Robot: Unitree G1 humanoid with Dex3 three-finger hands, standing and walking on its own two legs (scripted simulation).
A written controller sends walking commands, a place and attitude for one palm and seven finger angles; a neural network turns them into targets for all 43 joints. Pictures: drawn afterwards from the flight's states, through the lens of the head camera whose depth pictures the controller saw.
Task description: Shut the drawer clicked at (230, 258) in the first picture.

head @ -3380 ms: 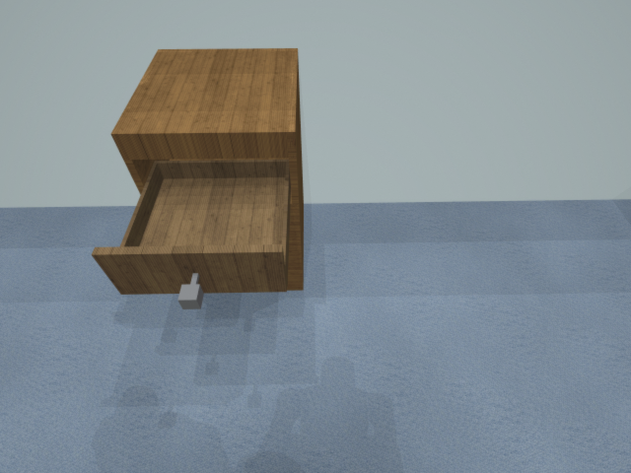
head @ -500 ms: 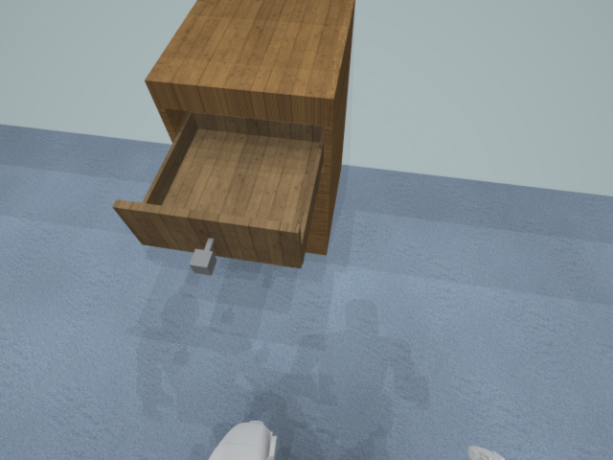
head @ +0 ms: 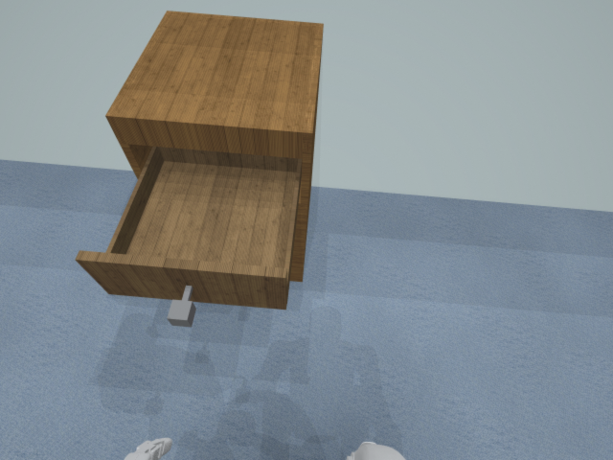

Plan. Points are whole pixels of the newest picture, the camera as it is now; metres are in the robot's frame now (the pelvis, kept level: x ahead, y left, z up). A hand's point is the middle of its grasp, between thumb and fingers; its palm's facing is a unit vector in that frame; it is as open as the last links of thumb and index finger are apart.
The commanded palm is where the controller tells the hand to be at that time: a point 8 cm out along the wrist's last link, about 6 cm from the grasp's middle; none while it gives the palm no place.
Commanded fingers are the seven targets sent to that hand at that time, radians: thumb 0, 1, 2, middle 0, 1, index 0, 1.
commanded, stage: come to a stop and stand still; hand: left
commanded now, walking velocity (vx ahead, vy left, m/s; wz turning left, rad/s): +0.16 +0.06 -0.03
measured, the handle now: (184, 304) +0.39 +0.25 -0.23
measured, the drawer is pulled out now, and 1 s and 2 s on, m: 0.30 0.30 0.30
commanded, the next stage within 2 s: look again from close up in 1.40 s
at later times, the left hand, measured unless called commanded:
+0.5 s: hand out of the picture +0.11 +0.17 -0.18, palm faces +0.05 -0.96 -0.26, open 7.3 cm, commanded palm none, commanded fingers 0.00 0.90 0.90 -0.20 -0.30 -0.20 -0.30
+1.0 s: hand out of the picture +0.05 +0.17 -0.19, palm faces +0.01 -0.98 -0.19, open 7.3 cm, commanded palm none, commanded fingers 0.00 0.90 0.90 -0.20 -0.30 -0.20 -0.30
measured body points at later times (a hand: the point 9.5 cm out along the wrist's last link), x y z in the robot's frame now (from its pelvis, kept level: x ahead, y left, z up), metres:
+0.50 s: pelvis +0.06 -0.03 -0.01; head +0.11 -0.05 +0.43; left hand +0.11 +0.22 -0.16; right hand +0.10 -0.26 -0.18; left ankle +0.04 +0.10 -0.75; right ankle +0.02 -0.12 -0.75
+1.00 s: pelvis +0.04 +0.00 -0.01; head +0.06 +0.01 +0.44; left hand +0.05 +0.22 -0.17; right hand +0.11 -0.24 -0.16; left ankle +0.04 +0.11 -0.75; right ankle +0.02 -0.12 -0.75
